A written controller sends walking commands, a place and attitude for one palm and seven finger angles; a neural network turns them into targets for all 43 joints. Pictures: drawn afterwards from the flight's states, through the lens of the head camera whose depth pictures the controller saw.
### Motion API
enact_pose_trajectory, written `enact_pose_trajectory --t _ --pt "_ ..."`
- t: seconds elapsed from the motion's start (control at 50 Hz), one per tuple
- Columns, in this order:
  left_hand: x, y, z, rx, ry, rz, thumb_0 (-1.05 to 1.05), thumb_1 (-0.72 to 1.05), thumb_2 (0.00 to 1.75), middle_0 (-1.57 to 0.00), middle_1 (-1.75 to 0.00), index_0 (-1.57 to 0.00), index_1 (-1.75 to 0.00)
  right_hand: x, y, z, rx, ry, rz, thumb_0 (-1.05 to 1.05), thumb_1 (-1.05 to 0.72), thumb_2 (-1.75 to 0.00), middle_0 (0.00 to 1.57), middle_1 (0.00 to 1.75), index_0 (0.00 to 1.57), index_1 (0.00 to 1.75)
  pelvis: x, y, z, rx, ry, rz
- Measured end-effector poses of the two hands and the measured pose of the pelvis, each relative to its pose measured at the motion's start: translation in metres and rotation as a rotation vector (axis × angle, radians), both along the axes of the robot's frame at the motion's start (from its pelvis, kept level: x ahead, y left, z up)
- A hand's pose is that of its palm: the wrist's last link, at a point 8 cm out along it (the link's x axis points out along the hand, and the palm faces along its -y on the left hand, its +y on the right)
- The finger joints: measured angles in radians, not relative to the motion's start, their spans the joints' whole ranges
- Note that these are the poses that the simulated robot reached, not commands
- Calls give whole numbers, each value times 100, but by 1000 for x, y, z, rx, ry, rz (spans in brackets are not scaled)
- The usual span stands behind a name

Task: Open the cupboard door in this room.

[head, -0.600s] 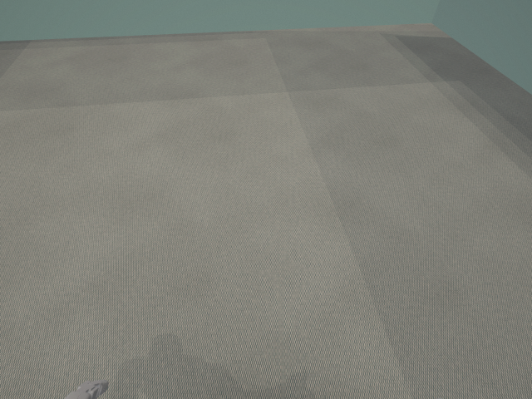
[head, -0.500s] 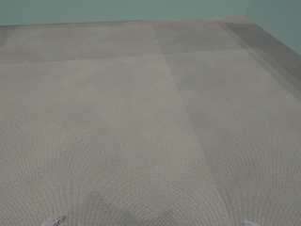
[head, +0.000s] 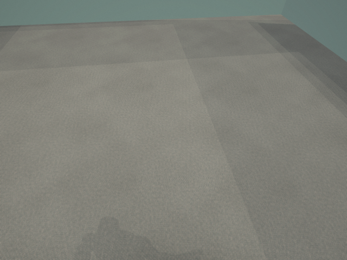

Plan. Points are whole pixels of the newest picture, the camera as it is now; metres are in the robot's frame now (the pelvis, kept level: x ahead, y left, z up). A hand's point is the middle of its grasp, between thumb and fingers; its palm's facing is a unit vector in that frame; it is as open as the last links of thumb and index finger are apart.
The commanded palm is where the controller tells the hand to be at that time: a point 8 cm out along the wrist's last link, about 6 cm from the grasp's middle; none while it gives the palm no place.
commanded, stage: stand and wait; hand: left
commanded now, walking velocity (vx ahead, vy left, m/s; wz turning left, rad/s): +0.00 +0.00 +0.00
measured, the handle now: out of the picture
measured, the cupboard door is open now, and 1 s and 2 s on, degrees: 0 0 0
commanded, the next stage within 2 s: turn or walk to find it in 0.30 s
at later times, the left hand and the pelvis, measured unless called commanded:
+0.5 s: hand out of the picture +0.07 +0.24 -0.16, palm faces +0.01 -0.95 -0.33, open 7.4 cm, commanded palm none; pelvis -0.01 +0.00 +0.00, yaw +2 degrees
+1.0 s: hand out of the picture +0.00 +0.23 -0.17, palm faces +0.20 -0.95 -0.25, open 7.4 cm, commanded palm none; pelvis -0.04 +0.02 +0.00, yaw +12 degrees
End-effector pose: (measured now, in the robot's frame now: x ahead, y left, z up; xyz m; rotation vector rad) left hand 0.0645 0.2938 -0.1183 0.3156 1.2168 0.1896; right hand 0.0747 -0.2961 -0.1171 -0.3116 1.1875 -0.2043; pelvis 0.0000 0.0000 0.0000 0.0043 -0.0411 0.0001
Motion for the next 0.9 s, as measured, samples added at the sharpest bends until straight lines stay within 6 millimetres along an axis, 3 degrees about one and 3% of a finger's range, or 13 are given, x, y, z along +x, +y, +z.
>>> enact_pose_trajectory --t 0.2,0.46,0.56,0.72,0.82,0.9 --pt "-1 -2 3 4 -7 -7 1 91 90 -20 -30 -20 -30 -16 -2 -2 8 23 -12 1 -90 -90 20 29 20 30 -6 -3 1 0 -1 -1" --pt "0 -7 1 -5 -39 10 1 91 90 -20 -30 -20 -30 -17 2 -4 15 24 1 1 -90 -90 20 29 20 30 -12 -3 -1 -2 4 23" --pt "-16 -16 -11 -37 -21 48 1 91 90 -20 -30 -20 -30 -22 20 -13 41 61 18 1 -91 -90 20 29 20 30 -15 0 -5 -13 17 51" --pt "-54 -18 -44 -124 41 114 1 91 90 -20 -30 -20 -30 -37 68 -21 75 100 31 1 -91 -90 20 29 20 30 -21 22 -16 -14 13 89" --pt "-67 -13 -38 -133 57 159 1 91 90 -20 -30 -20 -30 -50 88 -16 93 126 44 1 -90 -90 20 29 20 30 -29 27 -7 -34 34 127" --pt "-73 -10 -27 -123 31 194 1 91 90 -20 -30 -20 -30 -53 90 -14 96 143 60 1 -90 -90 20 30 20 30 -35 26 -2 -47 51 158"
